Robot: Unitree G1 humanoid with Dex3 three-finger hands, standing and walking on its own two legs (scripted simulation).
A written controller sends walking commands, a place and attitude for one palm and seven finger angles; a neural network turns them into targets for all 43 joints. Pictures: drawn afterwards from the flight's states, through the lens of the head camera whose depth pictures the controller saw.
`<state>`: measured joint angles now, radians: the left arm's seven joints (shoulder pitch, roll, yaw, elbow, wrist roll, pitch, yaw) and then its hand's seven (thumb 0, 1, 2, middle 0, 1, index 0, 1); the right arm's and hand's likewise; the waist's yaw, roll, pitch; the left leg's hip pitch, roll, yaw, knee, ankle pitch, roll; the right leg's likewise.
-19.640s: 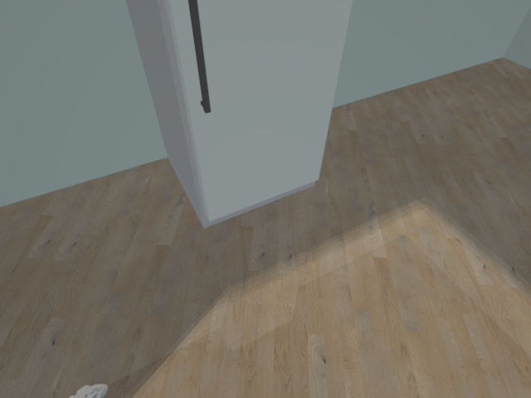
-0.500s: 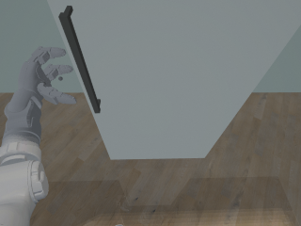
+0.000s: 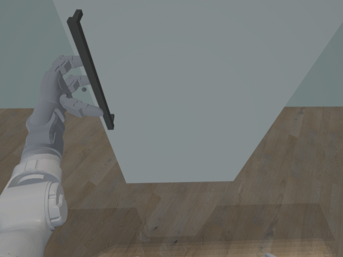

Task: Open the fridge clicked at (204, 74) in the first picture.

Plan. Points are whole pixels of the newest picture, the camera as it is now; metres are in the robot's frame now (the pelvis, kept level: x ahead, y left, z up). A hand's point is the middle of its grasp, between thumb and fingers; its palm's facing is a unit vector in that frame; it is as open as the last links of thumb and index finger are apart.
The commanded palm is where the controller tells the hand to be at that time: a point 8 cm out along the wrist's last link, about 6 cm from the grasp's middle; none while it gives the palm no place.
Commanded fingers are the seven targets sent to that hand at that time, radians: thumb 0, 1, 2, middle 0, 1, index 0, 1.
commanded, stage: feel for the door with the fingertips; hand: left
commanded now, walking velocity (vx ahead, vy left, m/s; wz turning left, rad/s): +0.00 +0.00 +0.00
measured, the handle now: (98, 82) +0.52 +0.18 +0.10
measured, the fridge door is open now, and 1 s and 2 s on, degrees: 0 0 0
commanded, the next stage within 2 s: slide the fingers in behind the handle in 0.30 s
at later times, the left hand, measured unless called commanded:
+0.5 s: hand (80, 84) +0.48 +0.21 +0.13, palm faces -0.01 -1.00 +0.01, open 13.6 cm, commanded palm +0.45 +0.25 +0.13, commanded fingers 0.00 -0.50 0.30 -0.30 -1.20 -0.30 -1.20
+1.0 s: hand (88, 88) +0.47 +0.19 +0.13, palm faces -0.01 -1.00 +0.01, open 14.0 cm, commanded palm +0.44 +0.23 +0.13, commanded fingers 0.00 -0.50 0.30 -0.30 -1.20 -0.30 -1.20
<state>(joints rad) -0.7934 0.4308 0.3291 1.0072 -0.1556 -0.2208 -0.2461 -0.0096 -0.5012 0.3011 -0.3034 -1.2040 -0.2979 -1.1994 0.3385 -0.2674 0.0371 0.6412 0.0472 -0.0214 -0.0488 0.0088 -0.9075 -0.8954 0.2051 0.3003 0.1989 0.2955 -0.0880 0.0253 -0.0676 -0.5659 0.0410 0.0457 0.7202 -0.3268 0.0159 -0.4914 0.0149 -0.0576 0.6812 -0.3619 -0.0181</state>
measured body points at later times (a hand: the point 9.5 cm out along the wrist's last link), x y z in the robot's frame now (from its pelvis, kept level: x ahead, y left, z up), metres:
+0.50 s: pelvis +0.00 +0.00 +0.00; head +0.07 +0.01 +0.44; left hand +0.47 +0.26 +0.14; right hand +0.03 -0.27 -0.11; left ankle +0.02 +0.11 -0.72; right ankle -0.02 -0.11 -0.72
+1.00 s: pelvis +0.00 +0.01 +0.00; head +0.05 +0.01 +0.44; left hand +0.46 +0.24 +0.14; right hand +0.05 -0.26 -0.12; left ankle +0.02 +0.11 -0.72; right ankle -0.02 -0.11 -0.72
